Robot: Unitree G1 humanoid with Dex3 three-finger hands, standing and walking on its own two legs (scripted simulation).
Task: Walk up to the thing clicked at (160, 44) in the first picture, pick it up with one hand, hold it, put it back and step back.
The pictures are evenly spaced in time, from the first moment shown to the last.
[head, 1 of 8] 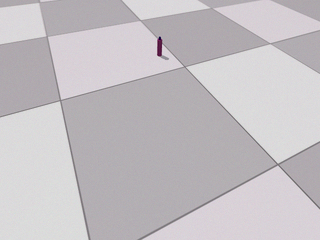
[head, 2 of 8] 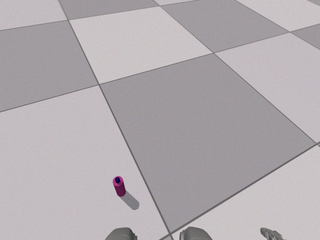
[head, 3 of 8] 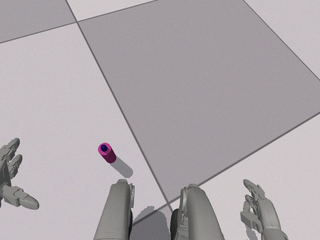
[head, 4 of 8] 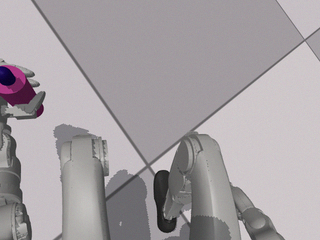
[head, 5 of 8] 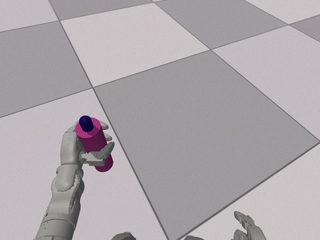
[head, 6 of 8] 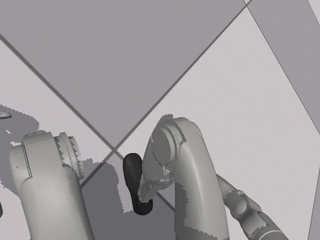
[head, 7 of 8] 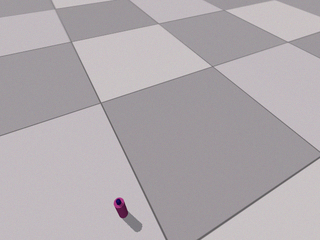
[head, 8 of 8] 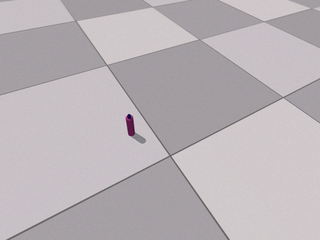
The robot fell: no
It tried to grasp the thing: yes
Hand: left
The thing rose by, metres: 0.66
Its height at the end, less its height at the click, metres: +0.00
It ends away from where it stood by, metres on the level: 0.01
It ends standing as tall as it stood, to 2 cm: yes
